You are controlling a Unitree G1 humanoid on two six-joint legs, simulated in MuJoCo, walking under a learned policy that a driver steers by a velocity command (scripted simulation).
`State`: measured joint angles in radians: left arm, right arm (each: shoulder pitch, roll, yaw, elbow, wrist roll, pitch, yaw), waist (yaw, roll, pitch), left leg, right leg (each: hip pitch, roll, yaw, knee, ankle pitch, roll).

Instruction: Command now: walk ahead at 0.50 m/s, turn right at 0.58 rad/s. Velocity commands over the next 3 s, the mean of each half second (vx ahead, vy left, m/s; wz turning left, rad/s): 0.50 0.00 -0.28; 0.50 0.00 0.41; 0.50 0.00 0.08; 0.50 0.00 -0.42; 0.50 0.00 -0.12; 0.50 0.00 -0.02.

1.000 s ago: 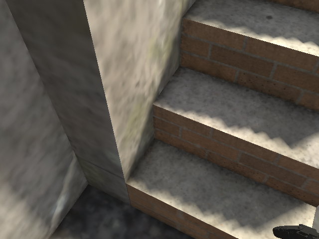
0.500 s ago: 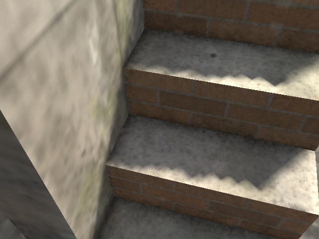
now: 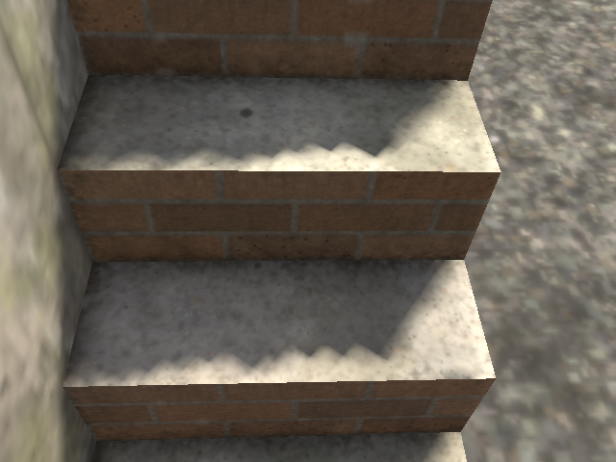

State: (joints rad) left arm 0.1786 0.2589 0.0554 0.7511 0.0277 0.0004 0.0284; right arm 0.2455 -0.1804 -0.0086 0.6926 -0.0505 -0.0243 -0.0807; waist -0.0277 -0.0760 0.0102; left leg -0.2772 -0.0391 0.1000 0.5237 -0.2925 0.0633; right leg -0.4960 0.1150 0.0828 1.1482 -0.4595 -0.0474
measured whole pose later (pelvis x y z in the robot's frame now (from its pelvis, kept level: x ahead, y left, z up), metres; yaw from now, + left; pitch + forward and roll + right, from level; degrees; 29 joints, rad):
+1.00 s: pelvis +0.18 +0.06 +0.07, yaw +9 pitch +4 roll +2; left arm 0.27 0.28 0.05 0.84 -0.02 -0.05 -0.06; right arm 0.00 -0.14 0.00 0.50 -0.02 0.07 -0.10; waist 0.02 -0.05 0.11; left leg -0.95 -0.08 0.04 1.45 -0.59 0.07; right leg -0.27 -0.15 0.05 1.02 -0.08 0.04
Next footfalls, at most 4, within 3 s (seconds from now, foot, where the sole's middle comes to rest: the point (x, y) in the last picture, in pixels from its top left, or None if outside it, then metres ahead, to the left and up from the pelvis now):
0.34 right None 0.08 -0.17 -0.77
0.92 left None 0.30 0.17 -0.55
1.56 right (334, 326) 0.55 -0.04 -0.34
2.04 left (217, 123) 0.79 0.14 -0.12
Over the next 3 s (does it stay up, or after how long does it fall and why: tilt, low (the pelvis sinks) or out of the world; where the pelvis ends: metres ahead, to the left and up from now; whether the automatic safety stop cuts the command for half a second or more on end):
stays up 0.88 0.02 0.72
